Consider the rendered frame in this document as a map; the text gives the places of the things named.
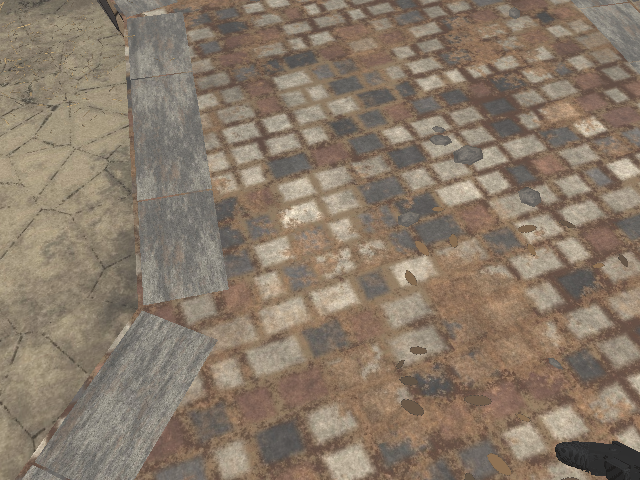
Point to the right robot hand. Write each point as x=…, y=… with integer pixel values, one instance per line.
x=616, y=461

